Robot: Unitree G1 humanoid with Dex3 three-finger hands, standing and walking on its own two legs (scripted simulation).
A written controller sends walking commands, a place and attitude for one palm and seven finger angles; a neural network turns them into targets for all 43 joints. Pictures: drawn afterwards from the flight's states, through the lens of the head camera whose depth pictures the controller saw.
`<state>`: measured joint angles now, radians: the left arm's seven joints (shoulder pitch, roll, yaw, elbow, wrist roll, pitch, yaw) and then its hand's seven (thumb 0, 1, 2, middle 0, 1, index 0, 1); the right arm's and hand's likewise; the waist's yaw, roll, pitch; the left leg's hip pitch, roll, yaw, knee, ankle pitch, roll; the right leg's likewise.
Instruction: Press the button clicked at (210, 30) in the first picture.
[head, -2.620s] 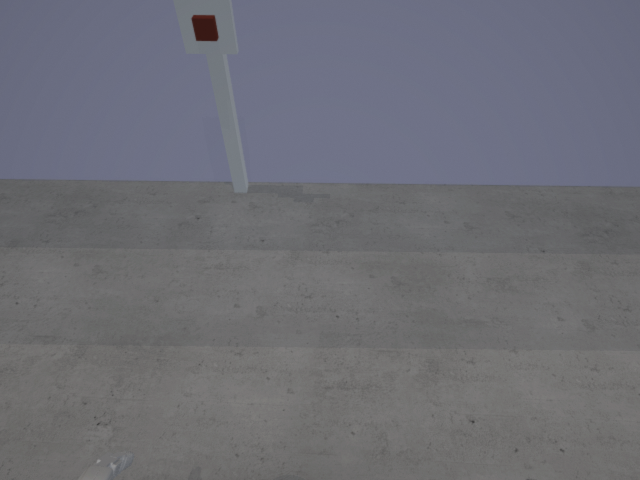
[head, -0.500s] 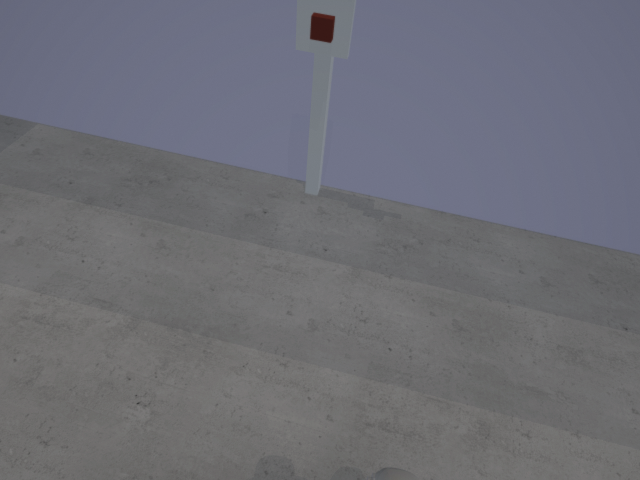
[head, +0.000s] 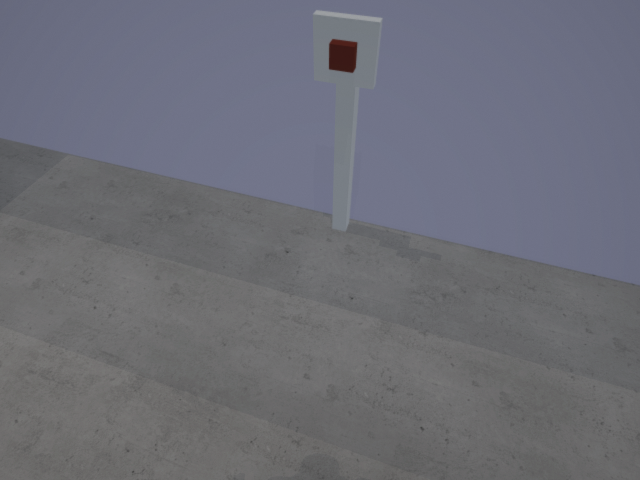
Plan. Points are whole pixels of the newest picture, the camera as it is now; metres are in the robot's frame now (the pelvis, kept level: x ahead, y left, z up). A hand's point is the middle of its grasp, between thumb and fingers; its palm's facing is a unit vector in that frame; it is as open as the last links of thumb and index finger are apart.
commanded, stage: walk to a spot facing it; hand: left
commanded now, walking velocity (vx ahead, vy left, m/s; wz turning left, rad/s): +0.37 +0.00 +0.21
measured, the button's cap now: (343, 55) +1.13 -0.01 +0.00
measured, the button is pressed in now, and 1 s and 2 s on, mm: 0 0 0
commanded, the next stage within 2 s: turn to face it in 0.36 s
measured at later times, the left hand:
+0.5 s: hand out of the picture +0.11 +0.19 -0.17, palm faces +0.25 -0.96 -0.14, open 7.4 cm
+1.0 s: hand (220, 308) +0.43 +0.21 -0.16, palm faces -0.09 -0.96 -0.26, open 7.4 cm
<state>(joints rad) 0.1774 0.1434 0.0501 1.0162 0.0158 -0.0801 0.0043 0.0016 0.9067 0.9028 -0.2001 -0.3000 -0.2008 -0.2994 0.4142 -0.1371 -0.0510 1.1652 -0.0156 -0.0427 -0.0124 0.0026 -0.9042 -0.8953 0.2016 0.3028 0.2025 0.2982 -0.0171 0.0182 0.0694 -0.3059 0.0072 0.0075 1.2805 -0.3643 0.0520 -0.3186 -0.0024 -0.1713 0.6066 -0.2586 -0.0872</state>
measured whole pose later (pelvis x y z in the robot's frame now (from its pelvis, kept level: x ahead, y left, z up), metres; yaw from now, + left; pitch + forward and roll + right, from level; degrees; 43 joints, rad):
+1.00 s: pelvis +0.34 +0.02 +0.00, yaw -7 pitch +0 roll +1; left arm 0.20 0.17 0.07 0.97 0.03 0.03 0.00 0.00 0.91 0.90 -0.20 -0.30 -0.20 -0.30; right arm 0.27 -0.18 -0.06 1.04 -0.02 0.00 -0.02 0.00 -0.91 -0.90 0.20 0.30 0.20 0.30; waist -0.02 0.05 0.09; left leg -0.19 0.13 0.32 0.70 -0.44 -0.01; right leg -0.35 -0.03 -0.11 0.65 -0.30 -0.03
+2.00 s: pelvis +0.46 -0.06 +0.01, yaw -18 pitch -1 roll +0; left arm 0.20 0.15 0.06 1.03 0.01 -0.07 0.00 0.00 0.93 0.90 -0.20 -0.30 -0.20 -0.30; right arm 0.42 -0.15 -0.05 1.17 -0.02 0.00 0.00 0.00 -0.90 -0.90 0.20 0.30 0.20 0.30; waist -0.03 0.04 0.05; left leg -0.33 0.09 0.06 1.03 -0.43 0.00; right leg -0.26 -0.04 -0.16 0.54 -0.27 -0.04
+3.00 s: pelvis +0.52 -0.11 +0.03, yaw -19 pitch -1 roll +3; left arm 0.30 0.12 0.02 1.05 0.02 0.02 0.03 0.01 0.92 0.90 -0.20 -0.30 -0.20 -0.30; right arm 0.29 -0.21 -0.07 1.09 -0.03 0.06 0.01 0.00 -0.91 -0.90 0.20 0.30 0.20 0.30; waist 0.00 0.04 -0.01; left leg -0.40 0.03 0.05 0.80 -0.29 -0.03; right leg -0.17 -0.06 -0.04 0.41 -0.24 -0.02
